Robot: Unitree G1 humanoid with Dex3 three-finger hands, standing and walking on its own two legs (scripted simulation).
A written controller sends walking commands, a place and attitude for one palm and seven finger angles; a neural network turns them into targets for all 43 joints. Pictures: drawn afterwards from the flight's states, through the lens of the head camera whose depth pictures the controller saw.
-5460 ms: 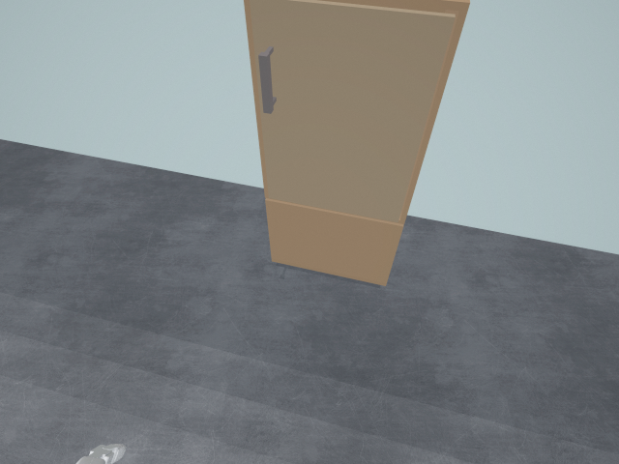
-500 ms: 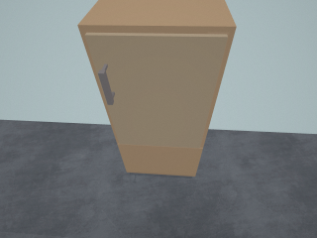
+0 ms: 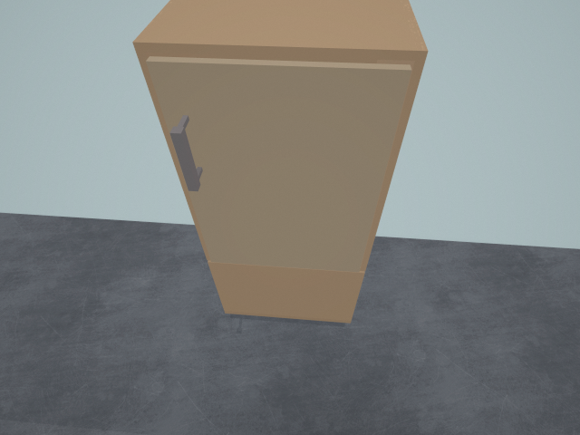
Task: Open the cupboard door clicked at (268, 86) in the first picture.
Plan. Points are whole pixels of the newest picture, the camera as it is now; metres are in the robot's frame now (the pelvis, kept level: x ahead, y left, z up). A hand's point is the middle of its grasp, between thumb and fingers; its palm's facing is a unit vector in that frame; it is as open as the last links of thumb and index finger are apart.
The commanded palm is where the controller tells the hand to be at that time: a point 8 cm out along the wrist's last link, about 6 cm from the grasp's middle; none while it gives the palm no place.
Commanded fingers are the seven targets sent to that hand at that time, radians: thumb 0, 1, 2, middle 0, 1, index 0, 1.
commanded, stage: shuffle to correct the standing spot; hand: left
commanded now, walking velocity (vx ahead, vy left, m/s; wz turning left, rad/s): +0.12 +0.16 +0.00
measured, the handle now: (189, 154) +0.58 +0.24 +0.04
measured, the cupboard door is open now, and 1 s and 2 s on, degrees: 0 0 0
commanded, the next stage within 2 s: come to a stop and stand still in 0.08 s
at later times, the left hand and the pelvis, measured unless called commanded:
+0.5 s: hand out of the picture +0.08 +0.20 -0.17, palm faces +0.02 -0.97 -0.24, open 7.4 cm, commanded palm none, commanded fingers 0.00 0.90 0.90 -0.20 -0.30 -0.20 -0.30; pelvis +0.04 +0.02 +0.00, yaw +0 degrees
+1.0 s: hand out of the picture +0.04 +0.23 -0.16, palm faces -0.02 -0.97 -0.24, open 7.4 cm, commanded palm none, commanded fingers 0.00 0.90 0.90 -0.20 -0.30 -0.20 -0.30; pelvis -0.01 +0.03 +0.00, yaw -1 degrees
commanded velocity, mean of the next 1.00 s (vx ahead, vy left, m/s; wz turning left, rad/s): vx -0.02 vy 0.01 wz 0.00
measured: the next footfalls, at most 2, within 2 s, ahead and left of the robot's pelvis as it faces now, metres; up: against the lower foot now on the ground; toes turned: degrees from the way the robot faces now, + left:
none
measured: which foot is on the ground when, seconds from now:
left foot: down 0.00-1.00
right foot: down 0.00-1.00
